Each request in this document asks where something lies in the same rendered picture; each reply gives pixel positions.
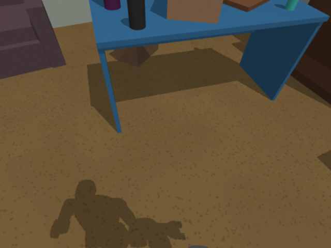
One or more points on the bookshelf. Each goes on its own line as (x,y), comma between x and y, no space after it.
(314,68)

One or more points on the armchair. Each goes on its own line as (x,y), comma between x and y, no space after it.
(27,39)

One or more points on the desk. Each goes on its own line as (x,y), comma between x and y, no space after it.
(278,38)

